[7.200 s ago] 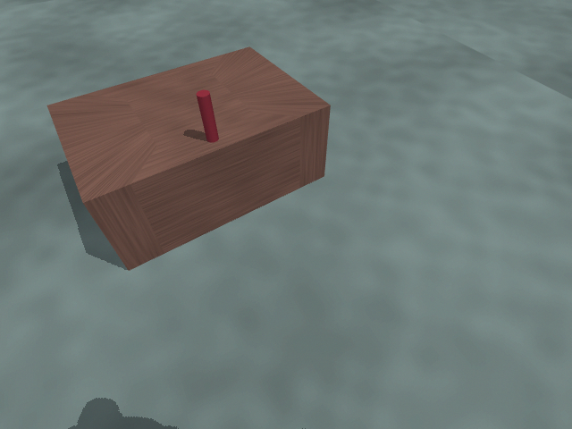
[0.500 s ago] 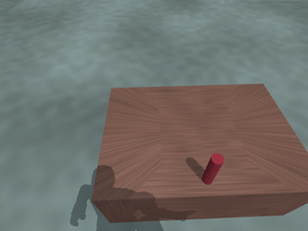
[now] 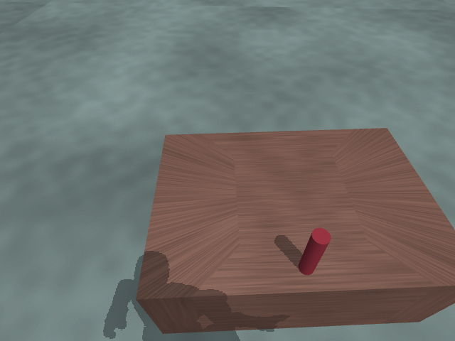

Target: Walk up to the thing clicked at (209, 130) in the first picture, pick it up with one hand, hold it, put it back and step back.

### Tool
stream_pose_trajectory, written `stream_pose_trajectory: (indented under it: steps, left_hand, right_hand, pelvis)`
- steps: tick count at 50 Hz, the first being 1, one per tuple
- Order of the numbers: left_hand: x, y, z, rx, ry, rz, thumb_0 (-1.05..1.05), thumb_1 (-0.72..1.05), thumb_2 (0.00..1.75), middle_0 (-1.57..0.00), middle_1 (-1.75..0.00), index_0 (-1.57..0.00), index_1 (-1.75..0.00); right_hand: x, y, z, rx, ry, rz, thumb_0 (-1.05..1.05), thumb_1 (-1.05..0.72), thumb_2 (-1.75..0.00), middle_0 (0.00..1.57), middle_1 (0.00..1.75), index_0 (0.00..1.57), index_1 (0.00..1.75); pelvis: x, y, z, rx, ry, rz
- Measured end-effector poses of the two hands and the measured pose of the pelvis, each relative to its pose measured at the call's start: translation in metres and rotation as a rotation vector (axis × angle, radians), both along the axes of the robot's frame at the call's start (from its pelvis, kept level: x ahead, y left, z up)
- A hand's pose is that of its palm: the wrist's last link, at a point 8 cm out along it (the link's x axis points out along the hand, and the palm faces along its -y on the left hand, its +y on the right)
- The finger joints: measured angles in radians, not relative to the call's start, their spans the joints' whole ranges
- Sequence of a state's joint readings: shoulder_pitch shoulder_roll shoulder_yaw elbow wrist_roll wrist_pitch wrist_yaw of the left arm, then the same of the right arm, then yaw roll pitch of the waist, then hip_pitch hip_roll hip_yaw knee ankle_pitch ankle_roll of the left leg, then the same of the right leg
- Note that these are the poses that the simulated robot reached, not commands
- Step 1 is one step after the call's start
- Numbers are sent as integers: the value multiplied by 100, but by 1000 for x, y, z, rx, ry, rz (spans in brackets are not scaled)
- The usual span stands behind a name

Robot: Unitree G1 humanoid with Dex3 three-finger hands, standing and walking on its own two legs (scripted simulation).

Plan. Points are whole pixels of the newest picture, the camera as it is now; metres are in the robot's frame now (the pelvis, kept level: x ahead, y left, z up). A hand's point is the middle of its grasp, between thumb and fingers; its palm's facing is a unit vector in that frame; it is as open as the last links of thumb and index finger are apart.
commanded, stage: stand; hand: right
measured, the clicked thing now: (312, 253) +0.41 -0.21 -0.26
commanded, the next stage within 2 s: go down in 0.14 s
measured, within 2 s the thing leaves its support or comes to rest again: neither
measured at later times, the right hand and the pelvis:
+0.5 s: hand out of the picture +0.14 -0.25 -0.15, palm faces +0.06 +0.95 -0.32, open 11.4 cm; pelvis -0.03 -0.01 -0.02, yaw -2 degrees
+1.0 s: hand out of the picture +0.13 -0.27 -0.14, palm faces +0.06 +0.94 -0.33, open 17.4 cm; pelvis -0.01 -0.02 -0.04, yaw -3 degrees
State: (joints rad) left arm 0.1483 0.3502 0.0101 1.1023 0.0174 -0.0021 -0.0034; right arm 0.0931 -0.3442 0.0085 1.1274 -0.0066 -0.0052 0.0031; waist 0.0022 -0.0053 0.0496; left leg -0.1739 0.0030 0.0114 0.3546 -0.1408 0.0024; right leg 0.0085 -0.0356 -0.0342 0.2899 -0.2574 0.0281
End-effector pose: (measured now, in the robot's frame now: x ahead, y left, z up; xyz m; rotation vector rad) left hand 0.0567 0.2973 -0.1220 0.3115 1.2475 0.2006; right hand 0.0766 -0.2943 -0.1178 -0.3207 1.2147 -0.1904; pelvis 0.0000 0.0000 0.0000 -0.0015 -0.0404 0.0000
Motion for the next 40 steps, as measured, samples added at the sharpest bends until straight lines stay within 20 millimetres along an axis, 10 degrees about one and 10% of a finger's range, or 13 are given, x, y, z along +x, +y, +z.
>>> stream_pose_trajectory:
  steps: [14,27,40]
  left_hand:
    - [-15,0,-1,-4,13,21,0,90,89,-19,-29,-19,-29]
    - [95,-23,17,-23,-426,-23,0,37,37,-5,-8,-6,-7]
    - [64,-33,-3,-20,-365,-12,0,-28,9,-6,-6,-7,-5]
  right_hand:
    - [-14,-2,-1,2,15,-20,1,-89,-89,19,29,20,29]
    - [46,0,5,29,-145,-48,1,-34,-38,7,9,7,9]
    - [26,-15,2,18,-70,-29,0,28,-12,4,6,5,6]
  pelvis:
    - [-6,-1,-1,-1,7,-3]
    - [-28,-7,-17,0,127,-40]
    - [-19,-16,-30,16,173,-51]
